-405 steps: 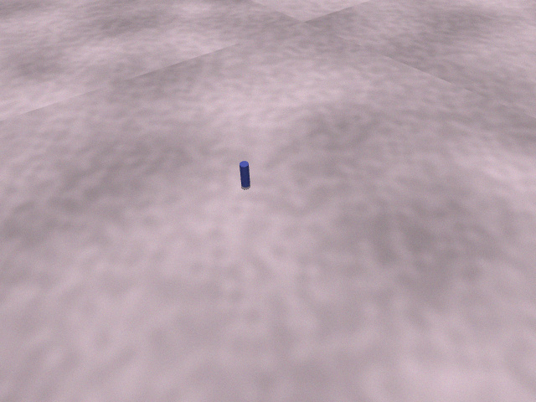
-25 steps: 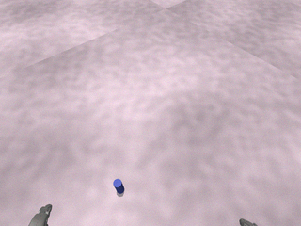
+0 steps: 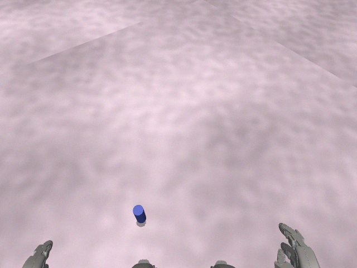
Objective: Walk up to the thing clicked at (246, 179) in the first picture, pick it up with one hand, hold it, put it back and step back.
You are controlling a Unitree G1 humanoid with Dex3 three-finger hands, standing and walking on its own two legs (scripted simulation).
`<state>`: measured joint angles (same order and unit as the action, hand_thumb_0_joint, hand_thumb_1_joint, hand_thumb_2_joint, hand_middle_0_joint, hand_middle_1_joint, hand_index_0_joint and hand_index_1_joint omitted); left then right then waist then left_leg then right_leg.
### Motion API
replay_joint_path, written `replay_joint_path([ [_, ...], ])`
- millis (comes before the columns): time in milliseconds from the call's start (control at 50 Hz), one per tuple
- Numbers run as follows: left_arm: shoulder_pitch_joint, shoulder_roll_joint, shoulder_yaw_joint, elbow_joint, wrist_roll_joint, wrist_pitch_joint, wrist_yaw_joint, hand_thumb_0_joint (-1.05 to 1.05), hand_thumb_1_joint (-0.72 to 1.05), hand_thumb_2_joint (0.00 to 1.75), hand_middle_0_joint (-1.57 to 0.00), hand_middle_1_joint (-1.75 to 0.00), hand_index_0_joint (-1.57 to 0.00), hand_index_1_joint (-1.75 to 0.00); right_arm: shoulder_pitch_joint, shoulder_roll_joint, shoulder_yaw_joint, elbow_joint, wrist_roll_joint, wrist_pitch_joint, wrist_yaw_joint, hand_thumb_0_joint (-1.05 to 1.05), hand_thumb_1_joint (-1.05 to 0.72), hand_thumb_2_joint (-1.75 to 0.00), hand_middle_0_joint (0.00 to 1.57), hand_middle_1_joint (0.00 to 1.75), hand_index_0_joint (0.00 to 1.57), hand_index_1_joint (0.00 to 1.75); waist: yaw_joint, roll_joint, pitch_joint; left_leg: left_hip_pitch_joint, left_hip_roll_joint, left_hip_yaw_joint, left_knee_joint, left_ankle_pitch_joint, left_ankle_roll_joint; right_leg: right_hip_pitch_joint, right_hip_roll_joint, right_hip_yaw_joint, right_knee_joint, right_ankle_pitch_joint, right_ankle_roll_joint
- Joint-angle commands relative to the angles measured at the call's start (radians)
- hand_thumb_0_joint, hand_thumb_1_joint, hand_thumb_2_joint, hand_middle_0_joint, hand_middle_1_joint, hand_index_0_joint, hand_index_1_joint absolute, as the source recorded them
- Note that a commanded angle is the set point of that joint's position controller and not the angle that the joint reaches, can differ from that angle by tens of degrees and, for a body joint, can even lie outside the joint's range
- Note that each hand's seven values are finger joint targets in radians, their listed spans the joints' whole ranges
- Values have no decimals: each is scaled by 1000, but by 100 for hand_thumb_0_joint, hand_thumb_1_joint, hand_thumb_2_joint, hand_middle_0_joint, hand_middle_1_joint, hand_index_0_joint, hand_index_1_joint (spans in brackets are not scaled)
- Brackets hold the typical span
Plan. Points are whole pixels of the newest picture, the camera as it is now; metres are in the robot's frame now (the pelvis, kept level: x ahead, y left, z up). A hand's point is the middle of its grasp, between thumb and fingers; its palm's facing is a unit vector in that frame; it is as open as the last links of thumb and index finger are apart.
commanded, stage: go down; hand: left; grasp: from the side
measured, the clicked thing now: (139, 214) +0.41 +0.18 -0.63
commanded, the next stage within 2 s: none
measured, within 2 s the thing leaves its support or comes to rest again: neither
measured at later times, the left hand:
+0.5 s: hand (64, 247) +0.22 +0.30 -0.18, palm faces +0.11 -0.96 -0.24, open 17.1 cm
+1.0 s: hand (68, 223) +0.29 +0.35 -0.26, palm faces +0.10 -0.98 -0.17, open 17.0 cm
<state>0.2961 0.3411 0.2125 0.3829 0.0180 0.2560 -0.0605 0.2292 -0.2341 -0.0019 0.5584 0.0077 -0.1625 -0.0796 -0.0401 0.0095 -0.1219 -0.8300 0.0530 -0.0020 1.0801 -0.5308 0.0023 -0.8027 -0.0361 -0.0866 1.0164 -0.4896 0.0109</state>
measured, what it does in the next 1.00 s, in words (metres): lowers itself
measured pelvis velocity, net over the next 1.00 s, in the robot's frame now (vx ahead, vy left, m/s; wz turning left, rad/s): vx -0.08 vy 0.00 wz -0.05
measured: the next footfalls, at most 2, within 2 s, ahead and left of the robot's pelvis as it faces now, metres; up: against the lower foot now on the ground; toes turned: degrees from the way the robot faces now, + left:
none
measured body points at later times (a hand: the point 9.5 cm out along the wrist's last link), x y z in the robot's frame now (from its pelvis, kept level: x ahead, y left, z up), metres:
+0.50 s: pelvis -0.03 +0.00 -0.09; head +0.11 +0.03 +0.33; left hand +0.21 +0.35 -0.17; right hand +0.15 -0.27 -0.18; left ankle -0.01 +0.11 -0.67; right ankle +0.00 -0.13 -0.67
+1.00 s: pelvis -0.08 +0.00 -0.22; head +0.12 +0.03 +0.18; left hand +0.28 +0.40 -0.25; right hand +0.06 -0.28 -0.33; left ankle -0.01 +0.11 -0.67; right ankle +0.00 -0.13 -0.67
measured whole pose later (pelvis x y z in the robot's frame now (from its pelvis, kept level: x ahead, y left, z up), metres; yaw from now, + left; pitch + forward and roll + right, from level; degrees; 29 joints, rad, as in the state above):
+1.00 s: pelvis -0.08 +0.00 -0.22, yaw -3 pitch +34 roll -5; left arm -0.43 0.69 0.66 0.98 -0.14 -0.40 -0.56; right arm 0.12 -0.32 0.05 0.66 -0.03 -0.17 -0.04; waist -0.07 -0.02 -0.15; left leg -1.86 0.06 -0.06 1.95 -0.68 0.01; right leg -1.83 -0.06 -0.09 1.88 -0.64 -0.01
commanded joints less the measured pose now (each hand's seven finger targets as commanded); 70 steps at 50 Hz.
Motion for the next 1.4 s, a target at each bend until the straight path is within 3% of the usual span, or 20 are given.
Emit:
replay_joint_path([
  [0,44,189,99,-190,-7,-34,0,0,-56,5,-8,-7,-7,-8,12,-151,-73,-132,3,-60,-14,0,-89,-89,20,30,20,30,1,75,-220,126,-33,-22,-114,345,5,104,34,33,-80,278,-29],
  [100,111,185,121,-158,-25,-56,-15,0,-52,6,-8,-6,-7,-7,15,-152,-71,-136,2,-70,-13,0,-91,-90,20,30,20,30,1,70,-248,100,-27,-37,-75,403,3,68,36,26,-24,301,-32],
  [140,59,205,133,-224,-29,-78,-16,0,-51,6,-8,-6,-7,-7,6,-150,-73,-137,0,-74,-11,0,-92,-90,20,30,20,30,10,102,-232,75,-31,-34,-72,334,1,31,36,30,-16,248,-33],
  [180,69,197,139,-146,-36,-89,-20,0,-50,6,-8,-6,-7,-7,2,-154,-72,-134,0,-78,-12,0,-92,-90,20,30,20,30,-3,60,-229,37,-29,-38,-52,303,5,14,36,29,-2,228,-32],
  [280,-148,257,196,-54,-67,-218,-70,0,-46,5,-7,-4,-6,-5,-7,-172,-74,-111,-1,-102,-6,0,-94,-91,20,30,20,30,-14,54,-193,-107,-31,-31,49,173,13,-148,29,46,97,125,-32],
  [360,-290,318,251,40,-109,-367,-155,0,-51,3,-8,-6,-8,-6,-13,-195,-71,-92,0,-123,3,0,-96,-91,20,30,20,30,-10,70,-304,-217,-39,-33,170,145,17,-256,22,65,223,109,-34],
  [400,-328,382,304,73,-119,-438,-192,0,-44,6,-7,-7,-6,-7,-4,-204,-69,-80,-2,-121,5,0,-96,-91,20,30,20,30,16,86,-384,-248,-41,-31,227,184,16,-278,15,75,277,132,-37],
  [440,-319,375,310,159,-132,-481,-236,0,-47,7,-6,-8,-6,-8,-3,-219,-66,-70,-2,-113,9,0,-94,-91,20,30,20,30,29,123,-450,-227,-37,-47,263,257,9,-353,18,62,348,160,-46],
  [540,-420,462,385,259,-147,-562,-314,0,-50,10,-6,-9,-5,-10,-16,-251,-72,-39,-9,-84,23,0,-91,-90,20,30,20,30,59,139,-519,-280,-28,-79,331,238,4,-481,20,47,447,120,-54],
  [640,-577,548,457,305,-175,-635,-370,0,-45,10,-5,-9,-4,-9,-10,-257,-65,-15,-13,-64,29,0,-90,-90,20,30,20,30,40,91,-575,-418,-34,-69,438,195,17,-512,18,59,509,105,-48],
  [700,-665,585,474,327,-182,-670,-405,0,-42,12,-4,-10,-3,-10,-16,-267,-62,-4,-20,-59,28,0,-91,-90,20,30,20,30,22,73,-597,-489,-38,-51,504,186,28,-524,17,78,530,102,-45],
  [800,-789,655,509,397,-183,-707,-457,0,-43,10,-5,-9,-4,-9,-8,-278,-50,21,-27,-53,28,0,-90,-90,20,30,20,30,13,100,-594,-568,-32,-55,562,85,24,-627,15,75,586,10,-47],
  [860,-851,673,502,409,-184,-714,-484,0,-44,8,-5,-9,-5,-8,-12,-288,-45,24,-29,-50,28,0,-90,-90,20,30,20,30,8,150,-591,-584,-27,-64,562,-16,16,-695,16,67,616,-61,-50],
  [900,-852,729,544,432,-187,-712,-489,0,-45,7,-5,-8,-5,-8,-4,-297,-38,32,-28,-49,28,0,-90,-90,20,30,20,30,22,131,-598,-624,-27,-67,580,-32,17,-694,16,60,641,-69,-47],
  [920,-875,730,533,424,-187,-714,-496,0,-45,6,-5,-8,-5,-7,-9,-295,-33,29,-26,-47,30,0,-90,-90,20,30,20,30,22,143,-599,-627,-25,-68,581,-44,16,-710,17,58,651,-77,-48],
  [1100,-927,778,571,463,-207,-715,-552,0,-47,6,-5,-6,-4,-6,6,-327,-20,53,-26,-43,33,0,-92,-91,20,30,20,30,12,205,-614,-616,-20,-96,661,63,11,-855,17,12,787,-2,-60],
  [1140,-953,792,580,478,-210,-716,-563,0,-48,5,-5,-5,-4,-5,8,-329,-20,56,-29,-44,33,0,-92,-91,20,30,20,30,-3,191,-598,-653,-21,-90,689,49,16,-870,17,14,793,-11,-57],
  [1220,-989,847,611,500,-215,-726,-579,0,-51,5,-5,-6,-4,-6,16,-332,-13,61,-35,-47,33,0,-92,-91,20,30,20,30,-1,163,-617,-737,-27,-64,736,9,23,-830,18,21,810,-30,-53],
  [1280,-1026,861,602,498,-215,-727,-595,0,-50,6,-5,-6,-4,-6,8,-339,-12,59,-37,-49,34,0,-92,-91,20,30,20,30,-8,173,-604,-764,-27,-60,749,-35,24,-856,19,18,820,-63,-52],
  [1380,-1049,887,616,525,-217,-720,-617,0,-50,5,-5,-5,-5,-6,18,-352,-1,75,-43,-48,36,0,-92,-91,20,30,20,30,-8,219,-622,-738,-25,-66,786,22,17,-906,16,8,878,-21,-56],
])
